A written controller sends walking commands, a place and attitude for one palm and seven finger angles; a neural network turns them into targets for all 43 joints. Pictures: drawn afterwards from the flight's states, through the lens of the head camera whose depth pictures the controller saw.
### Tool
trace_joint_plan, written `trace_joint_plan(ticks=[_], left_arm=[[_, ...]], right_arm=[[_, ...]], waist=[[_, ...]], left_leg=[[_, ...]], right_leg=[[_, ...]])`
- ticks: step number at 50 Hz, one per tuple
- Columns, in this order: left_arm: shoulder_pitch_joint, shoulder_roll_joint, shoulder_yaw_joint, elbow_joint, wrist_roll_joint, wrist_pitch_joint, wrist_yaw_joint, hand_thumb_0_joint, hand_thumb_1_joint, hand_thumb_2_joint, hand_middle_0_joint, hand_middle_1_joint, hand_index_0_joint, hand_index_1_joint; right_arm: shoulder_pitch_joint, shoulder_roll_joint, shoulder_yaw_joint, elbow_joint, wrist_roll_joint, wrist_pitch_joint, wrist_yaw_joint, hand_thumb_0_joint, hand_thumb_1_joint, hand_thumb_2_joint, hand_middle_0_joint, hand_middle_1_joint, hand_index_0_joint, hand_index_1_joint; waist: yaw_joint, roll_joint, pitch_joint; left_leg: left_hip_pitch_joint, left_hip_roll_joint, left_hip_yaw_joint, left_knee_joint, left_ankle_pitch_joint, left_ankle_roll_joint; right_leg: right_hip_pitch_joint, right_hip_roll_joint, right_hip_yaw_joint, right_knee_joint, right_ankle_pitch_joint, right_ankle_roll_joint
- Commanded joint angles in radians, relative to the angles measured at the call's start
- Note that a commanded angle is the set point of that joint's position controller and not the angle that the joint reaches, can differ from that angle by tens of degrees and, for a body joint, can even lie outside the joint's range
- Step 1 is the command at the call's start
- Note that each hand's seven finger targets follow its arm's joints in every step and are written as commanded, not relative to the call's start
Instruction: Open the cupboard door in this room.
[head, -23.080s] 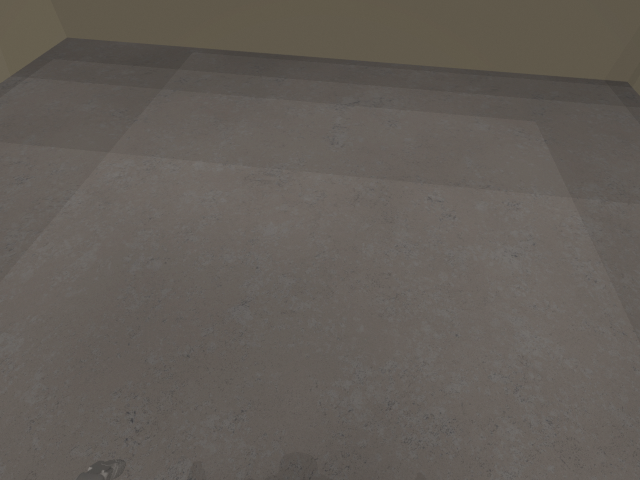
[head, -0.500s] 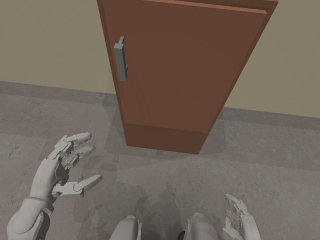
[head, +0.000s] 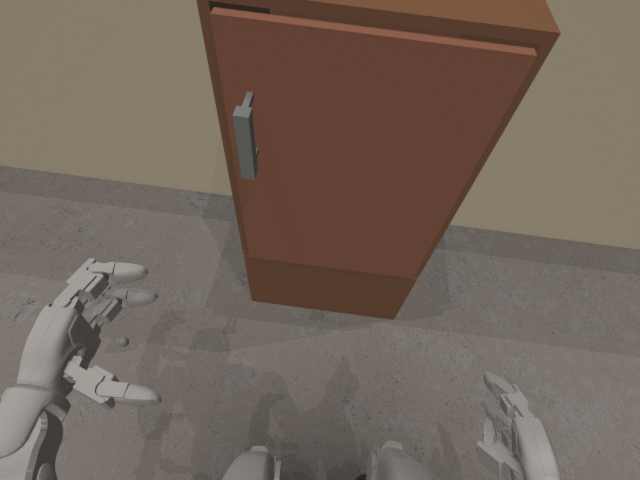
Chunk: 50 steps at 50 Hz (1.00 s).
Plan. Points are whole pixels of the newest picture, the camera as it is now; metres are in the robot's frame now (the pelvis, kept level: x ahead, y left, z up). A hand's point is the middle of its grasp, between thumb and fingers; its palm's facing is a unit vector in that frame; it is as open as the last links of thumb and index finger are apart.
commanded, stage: raise the hand with hooked fingers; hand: left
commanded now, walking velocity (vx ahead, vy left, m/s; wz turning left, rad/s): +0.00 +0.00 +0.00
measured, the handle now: (249, 136) +0.59 +0.16 +0.04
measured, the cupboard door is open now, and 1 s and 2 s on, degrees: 0 0 0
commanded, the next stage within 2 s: move the hooked fingers beside the handle in 0.86 s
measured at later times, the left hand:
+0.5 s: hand (108, 297) +0.29 +0.26 +0.06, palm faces -0.04 -1.00 -0.05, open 14.0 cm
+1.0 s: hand (109, 305) +0.29 +0.26 +0.06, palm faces -0.04 -1.00 -0.04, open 14.0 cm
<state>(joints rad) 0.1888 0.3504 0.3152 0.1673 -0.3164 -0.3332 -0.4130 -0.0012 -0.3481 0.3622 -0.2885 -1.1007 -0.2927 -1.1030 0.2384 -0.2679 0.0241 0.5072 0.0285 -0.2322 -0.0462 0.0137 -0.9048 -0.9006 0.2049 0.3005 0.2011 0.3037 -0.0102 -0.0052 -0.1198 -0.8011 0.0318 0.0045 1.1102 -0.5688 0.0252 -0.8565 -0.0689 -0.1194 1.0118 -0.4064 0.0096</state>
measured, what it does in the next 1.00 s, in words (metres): stands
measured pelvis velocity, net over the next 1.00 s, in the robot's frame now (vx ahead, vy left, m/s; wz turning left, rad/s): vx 0.00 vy -0.01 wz -0.01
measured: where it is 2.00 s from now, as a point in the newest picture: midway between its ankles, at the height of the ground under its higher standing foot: outside the picture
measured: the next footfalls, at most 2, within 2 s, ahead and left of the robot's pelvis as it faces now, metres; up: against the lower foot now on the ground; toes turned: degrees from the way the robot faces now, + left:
none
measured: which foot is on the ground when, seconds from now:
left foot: down 0.00-1.00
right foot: down 0.00-1.00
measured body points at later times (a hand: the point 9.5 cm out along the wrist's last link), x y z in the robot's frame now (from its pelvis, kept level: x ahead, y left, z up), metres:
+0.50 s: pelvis +0.00 -0.01 +0.01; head +0.08 +0.00 +0.45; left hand +0.29 +0.31 +0.07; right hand +0.15 -0.27 -0.07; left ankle -0.02 +0.10 -0.66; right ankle +0.05 -0.14 -0.66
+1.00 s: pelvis +0.00 -0.01 +0.01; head +0.07 +0.00 +0.45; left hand +0.28 +0.31 +0.06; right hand +0.15 -0.26 -0.07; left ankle -0.02 +0.10 -0.66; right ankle +0.05 -0.14 -0.66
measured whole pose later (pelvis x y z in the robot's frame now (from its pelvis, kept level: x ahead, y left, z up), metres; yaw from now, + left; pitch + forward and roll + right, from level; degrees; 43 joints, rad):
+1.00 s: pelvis +0.00 -0.01 +0.01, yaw -1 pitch +14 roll -2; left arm -0.02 0.43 0.45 0.46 -0.37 -0.34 -0.58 -0.01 -0.50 0.30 -0.30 -1.20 -0.30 -1.20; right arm 0.28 -0.28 0.05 0.53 0.03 -0.21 -0.06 0.01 -0.90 -0.90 0.21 0.30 0.20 0.30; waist -0.02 0.01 -0.10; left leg -0.76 0.04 0.01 1.04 -0.54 0.01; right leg -0.83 -0.05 -0.11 0.97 -0.38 -0.01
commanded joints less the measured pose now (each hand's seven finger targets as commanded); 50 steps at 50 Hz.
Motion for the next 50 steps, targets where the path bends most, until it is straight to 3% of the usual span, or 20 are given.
trace_joint_plan(ticks=[1,5,12,17,21,26,27,28,31,34,37,41,45,47,48,50], left_arm=[[-0.161,0.21,0.127,-0.146,-0.037,-0.053,-0.034,0.0,-0.5,0.3,-0.3,-1.2,-0.3,-1.2],[-0.204,0.225,0.148,-0.085,-0.053,-0.042,-0.068,0.0,-0.5,0.3,-0.3,-1.2,-0.3,-1.2],[-0.302,0.308,0.208,-0.015,-0.068,-0.048,-0.126,0.0,-0.5,0.3,-0.3,-1.2,-0.3,-1.2],[-0.35,0.348,0.248,0.065,-0.079,-0.045,-0.147,0.0,-0.5,0.3,-0.3,-1.2,-0.3,-1.2],[-0.326,0.308,0.217,0.11,-0.088,-0.041,-0.17,0.0,-0.5,0.3,-0.3,-1.2,-0.3,-1.2],[-0.337,0.343,0.24,0.096,-0.082,-0.056,-0.161,0.0,-0.5,0.3,-0.3,-1.2,-0.3,-1.2],[-0.343,0.355,0.25,0.078,-0.078,-0.063,-0.157,0.0,-0.5,0.3,-0.3,-1.2,-0.3,-1.2],[-0.331,0.345,0.245,0.076,-0.074,-0.069,-0.154,0.0,-0.5,0.3,-0.3,-1.2,-0.3,-1.2],[-0.344,0.35,0.253,0.073,-0.085,-0.082,-0.146,0.0,-0.5,0.3,-0.3,-1.2,-0.3,-1.2],[-0.342,0.335,0.242,0.09,-0.079,-0.088,-0.146,0.0,-0.5,0.3,-0.3,-1.2,-0.3,-1.2],[-0.369,0.352,0.245,0.068,-0.077,-0.09,-0.153,0.0,-0.5,0.3,-0.3,-1.2,-0.3,-1.2],[-0.357,0.326,0.224,0.102,-0.082,-0.077,-0.164,0.0,-0.5,0.3,-0.3,-1.2,-0.3,-1.2],[-0.36,0.334,0.235,0.1,-0.081,-0.072,-0.162,0.0,-0.5,0.3,-0.3,-1.2,-0.3,-1.2],[-0.369,0.336,0.233,0.094,-0.08,-0.072,-0.166,0.0,-0.5,0.3,-0.3,-1.2,-0.3,-1.2],[-0.357,0.325,0.228,0.107,-0.081,-0.07,-0.167,0.0,-0.5,0.3,-0.3,-1.2,-0.3,-1.2],[-0.463,0.341,0.224,0.116,-0.074,-0.072,-0.161,0.0,-0.5,0.3,-0.3,-1.2,-0.3,-1.2]], right_arm=[[0.019,-0.159,-0.06,-0.118,0.002,-0.036,-0.017,0.0,-0.9,-0.9,0.2,0.3,0.2,0.3],[0.02,-0.158,-0.056,-0.113,0.005,-0.032,-0.019,0.0,-0.9,-0.9,0.2,0.3,0.2,0.3],[0.026,-0.165,-0.051,-0.099,0.003,-0.03,-0.023,0.0,-0.9,-0.9,0.2,0.3,0.2,0.3],[0.042,-0.173,-0.051,-0.091,0.003,-0.022,-0.024,0.0,-0.9,-0.9,0.2,0.3,0.2,0.3],[0.05,-0.174,-0.054,-0.096,0.005,-0.023,-0.021,0.0,-0.9,-0.9,0.2,0.3,0.2,0.3],[0.052,-0.179,-0.059,-0.107,0.005,-0.019,-0.014,0.0,-0.9,-0.9,0.2,0.3,0.2,0.3],[0.054,-0.174,-0.058,-0.105,0.004,-0.017,-0.013,0.0,-0.9,-0.9,0.2,0.3,0.2,0.3],[0.056,-0.171,-0.06,-0.107,0.005,-0.017,-0.013,0.0,-0.9,-0.9,0.2,0.3,0.2,0.3],[0.055,-0.172,-0.058,-0.107,0.004,-0.017,-0.016,0.0,-0.9,-0.9,0.2,0.3,0.2,0.3],[0.053,-0.167,-0.056,-0.104,0.007,-0.015,-0.019,0.0,-0.9,-0.9,0.2,0.3,0.2,0.3],[0.053,-0.169,-0.055,-0.102,0.004,-0.017,-0.021,0.0,-0.9,-0.9,0.2,0.3,0.2,0.3],[0.053,-0.172,-0.053,-0.102,0.006,-0.018,-0.024,0.0,-0.9,-0.9,0.2,0.3,0.2,0.3],[0.045,-0.17,-0.052,-0.107,0.006,-0.02,-0.024,0.0,-0.9,-0.9,0.2,0.3,0.2,0.3],[0.05,-0.17,-0.051,-0.106,0.005,-0.02,-0.023,0.0,-0.9,-0.9,0.2,0.3,0.2,0.3],[0.052,-0.17,-0.052,-0.106,0.006,-0.019,-0.023,0.0,-0.9,-0.9,0.2,0.3,0.2,0.3],[0.052,-0.175,-0.051,-0.089,0.006,-0.019,-0.031,0.0,-0.9,-0.9,0.2,0.3,0.2,0.3]], waist=[[-0.008,0.122,-0.234],[-0.014,0.078,-0.247],[-0.003,0.116,-0.281],[-0.008,0.076,-0.265],[-0.009,0.072,-0.255],[-0.003,0.076,-0.246],[0.001,0.093,-0.275],[0.0,0.117,-0.272],[-0.007,0.084,-0.247],[-0.009,0.099,-0.241],[-0.008,0.118,-0.273],[-0.015,0.082,-0.237],[-0.007,0.09,-0.249],[-0.011,0.096,-0.255],[-0.012,0.071,-0.252],[-0.032,0.082,-0.236]], left_leg=[[0.104,-0.029,-0.05,-0.206,0.424,-0.03],[0.097,-0.03,-0.041,-0.207,0.419,-0.024],[0.112,-0.032,-0.036,-0.214,0.44,-0.02],[0.094,-0.03,-0.031,-0.222,0.43,-0.016],[0.089,-0.033,-0.026,-0.227,0.424,-0.012],[0.066,-0.034,-0.021,-0.232,0.383,-0.012],[0.085,-0.035,-0.02,-0.237,0.393,-0.011],[0.097,-0.035,-0.018,-0.241,0.401,-0.012],[0.079,-0.034,-0.02,-0.237,0.369,-0.011],[0.076,-0.035,-0.015,-0.241,0.356,-0.01],[0.096,-0.034,-0.018,-0.24,0.368,-0.011],[0.086,-0.031,-0.025,-0.24,0.362,-0.011],[0.086,-0.034,-0.026,-0.246,0.355,-0.012],[0.097,-0.033,-0.026,-0.24,0.369,-0.013],[0.093,-0.032,-0.026,-0.24,0.364,-0.013],[0.077,-0.03,-0.028,-0.23,0.331,-0.012]], right_leg=[[0.237,0.074,0.036,-0.087,0.193,-0.044],[0.272,0.072,0.045,-0.105,0.217,-0.035],[0.31,0.071,0.061,-0.113,0.236,-0.042],[0.323,0.072,0.067,-0.127,0.236,-0.039],[0.325,0.07,0.073,-0.139,0.234,-0.041],[0.334,0.068,0.085,-0.144,0.192,-0.042],[0.344,0.067,0.087,-0.144,0.201,-0.042],[0.335,0.066,0.083,-0.143,0.206,-0.041],[0.332,0.07,0.089,-0.15,0.176,-0.042],[0.332,0.065,0.094,-0.156,0.172,-0.038],[0.336,0.067,0.091,-0.146,0.185,-0.04],[0.317,0.072,0.082,-0.147,0.18,-0.041],[0.322,0.066,0.082,-0.149,0.173,-0.038],[0.314,0.07,0.08,-0.142,0.186,-0.04],[0.313,0.07,0.077,-0.143,0.183,-0.037],[0.282,0.068,0.081,-0.144,0.155,-0.034]])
